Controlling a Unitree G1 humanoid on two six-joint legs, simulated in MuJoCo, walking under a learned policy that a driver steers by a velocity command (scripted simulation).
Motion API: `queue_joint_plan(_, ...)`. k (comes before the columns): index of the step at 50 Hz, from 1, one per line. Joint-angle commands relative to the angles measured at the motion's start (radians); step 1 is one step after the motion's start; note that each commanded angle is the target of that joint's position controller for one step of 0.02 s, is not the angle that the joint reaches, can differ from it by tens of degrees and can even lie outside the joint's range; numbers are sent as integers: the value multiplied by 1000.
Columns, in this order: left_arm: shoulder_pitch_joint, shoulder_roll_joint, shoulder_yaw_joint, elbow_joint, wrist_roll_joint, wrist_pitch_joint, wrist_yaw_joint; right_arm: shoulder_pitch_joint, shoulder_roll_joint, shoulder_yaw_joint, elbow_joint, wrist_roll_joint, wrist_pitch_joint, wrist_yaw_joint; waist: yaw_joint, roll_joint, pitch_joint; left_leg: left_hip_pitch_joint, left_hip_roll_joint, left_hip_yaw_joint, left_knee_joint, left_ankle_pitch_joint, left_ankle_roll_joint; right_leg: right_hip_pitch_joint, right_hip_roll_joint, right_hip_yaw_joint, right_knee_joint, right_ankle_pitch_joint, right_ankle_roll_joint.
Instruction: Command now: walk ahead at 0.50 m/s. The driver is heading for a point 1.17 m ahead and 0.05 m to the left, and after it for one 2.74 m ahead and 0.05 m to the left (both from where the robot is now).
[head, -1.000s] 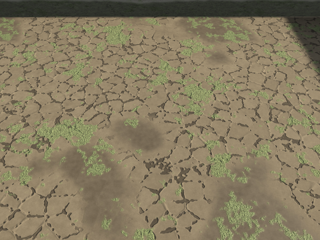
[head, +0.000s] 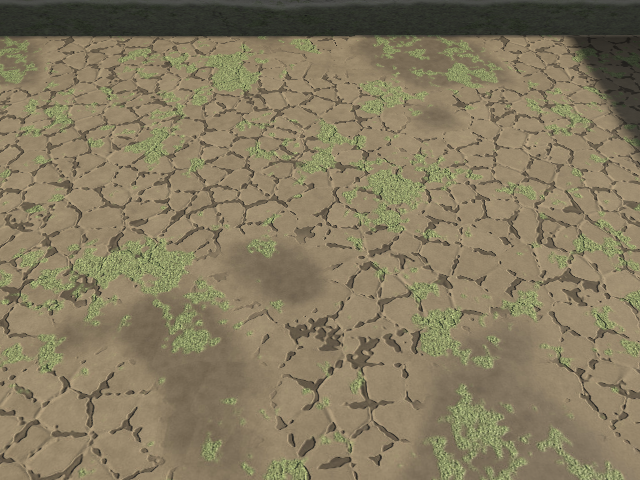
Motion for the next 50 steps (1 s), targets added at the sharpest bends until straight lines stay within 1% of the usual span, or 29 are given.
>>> queue_joint_plan(1,-98,91,30,-93,-1,-13,6,-77,-58,-22,-96,-14,-13,1,-25,-27,-88,-41,90,-69,-49,435,-9,65,-65,76,-14,484,-39)
queue_joint_plan(3,-101,33,11,-97,1,-19,8,-52,-62,-19,-75,9,-26,-9,8,8,-66,-20,94,-126,-123,273,-18,34,-38,54,-57,186,-19)
queue_joint_plan(5,-116,94,27,-98,0,-7,7,-138,-49,-19,-116,-2,-17,0,-11,-5,-11,-52,103,-85,-63,430,1,-4,-49,70,-33,374,-21)
queue_joint_plan(6,-75,68,20,-86,7,-15,0,-51,-62,-19,-84,4,-20,-5,-2,10,-110,-21,103,-119,-105,288,-8,58,-32,59,-35,192,-21)
queue_joint_plan(7,-133,87,30,-102,15,-8,-6,-47,-121,-39,-73,18,-2,-7,12,5,-27,-6,125,-154,-105,589,2,-11,-53,14,-31,382,-30)
queue_joint_plan(8,-69,86,28,-89,4,-10,3,-119,-66,-28,-104,-9,-9,-3,2,20,-88,4,108,-78,-37,507,6,16,-42,60,-24,405,-16)
queue_joint_plan(9,-89,43,14,-89,3,-17,6,-37,-46,-17,-81,2,-19,-8,-5,-4,-126,6,99,-121,-96,350,-15,62,-36,52,-41,230,-16)
queue_joint_plan(12,-88,64,16,-86,4,-19,-2,-81,-68,-22,-88,7,-21,-8,6,18,-54,-28,104,-125,-123,246,-6,23,-29,58,-53,151,-16)
queue_joint_plan(13,-117,117,41,-105,14,-7,-12,-97,-111,-37,-93,-2,-2,-4,2,-13,-20,-35,127,-96,-57,613,9,-8,-68,15,-18,531,-26)
queue_joint_plan(14,-81,128,42,-94,7,-13,-16,-93,-100,-37,-101,-4,8,-3,-1,-35,-95,1,120,-84,-26,670,0,37,-65,30,-19,646,-25)
queue_joint_plan(15,-53,53,19,-75,-1,-25,-7,-32,-62,-24,-71,-2,-9,-10,-7,8,-179,21,95,-98,-83,323,-19,86,-36,53,-34,267,-22)
queue_joint_plan(16,-112,27,10,-96,-3,-24,2,-56,-47,-17,-78,5,-15,-11,-6,12,-77,-24,91,-118,-118,283,-23,49,-38,50,-52,219,-17)
queue_joint_plan(19,-106,56,14,-93,1,-15,8,-79,-60,-20,-89,8,-19,-7,8,14,-21,-32,94,-127,-132,237,-13,3,-36,57,-71,154,-13)
queue_joint_plan(22,-115,101,27,-99,-1,-13,0,-124,-54,-20,-118,-7,-14,3,-18,-11,-11,-66,99,-84,-64,400,0,6,-54,76,-35,390,-25)
queue_joint_plan(23,-70,70,19,-87,4,-23,-4,-34,-70,-21,-80,-1,-21,-5,-5,-2,-119,-23,99,-112,-105,246,-12,66,-37,66,-39,200,-29)
queue_joint_plan(24,-161,92,28,-128,-1,-12,-11,-70,-126,-40,-90,3,-9,7,-6,1,-16,-18,117,-115,-79,633,-11,-26,-69,23,-22,521,-33)
queue_joint_plan(25,-39,63,16,-81,4,-24,-6,-48,-84,-30,-74,1,-19,-8,13,18,-148,33,108,-114,-87,324,-10,46,-28,54,-53,204,-19)
queue_joint_plan(26,-59,76,23,-69,3,-27,4,-69,-52,-22,-91,7,-9,-14,-12,-17,-86,-26,101,-109,-92,296,-1,57,-35,57,-38,223,-28)
queue_joint_plan(27,-127,106,36,-105,12,-14,-6,-87,-105,-36,-93,-4,5,-6,0,-21,-47,-34,122,-85,-51,588,-2,11,-74,12,-12,547,-33)
queue_joint_plan(28,-59,108,36,-84,-6,-9,5,-77,-86,-35,-83,-10,3,-7,-10,-7,-135,13,102,-65,-40,519,-6,67,-65,63,-36,547,-41)
queue_joint_plan(30,-112,27,8,-102,-2,-13,7,-70,-44,-15,-79,5,-15,-12,5,15,-55,-37,90,-112,-119,252,-25,31,-39,57,-57,201,-16)
queue_joint_plan(35,-89,65,15,-90,3,-20,5,-63,-65,-21,-87,5,-23,-7,10,2,-31,-24,95,-125,-129,241,-10,11,-38,63,-73,164,-18)
queue_joint_plan(37,-109,127,42,-96,10,-11,-6,-50,-117,-42,-83,-9,0,-5,-8,-31,-97,2,115,-78,-41,597,-6,40,-83,19,-9,605,-39)
queue_joint_plan(39,-93,33,11,-91,-1,-22,8,-25,-46,-18,-70,2,-19,-11,-8,-8,-137,-1,87,-105,-100,295,-28,80,-46,56,-42,262,-28)
queue_joint_plan(43,-99,59,14,-93,2,-16,6,-76,-58,-19,-88,7,-20,-8,11,10,-21,-33,97,-126,-129,239,-11,2,-36,60,-73,154,-15)
queue_joint_plan(45,-87,64,15,-88,2,-20,5,-60,-63,-20,-85,5,-23,-7,10,4,-30,-22,96,-124,-129,247,-10,12,-38,63,-74,165,-19)
queue_joint_plan(47,-51,125,41,-85,12,-15,-9,-63,-118,-49,-84,-3,4,-15,8,-29,-114,31,118,-80,-16,670,0,39,-71,18,-15,668,-37)
queue_joint_plan(48,-18,78,27,-54,-4,-27,7,-27,-59,-29,-73,-2,-3,-22,-11,-9,-194,28,92,-81,-64,336,-8,110,-44,58,-24,317,-36)
queue_joint_plan(50,-119,28,9,-100,-4,-24,4,-67,-47,-18,-80,6,-13,-14,-1,11,-50,-41,93,-118,-126,235,-21,32,-40,56,-57,195,-24)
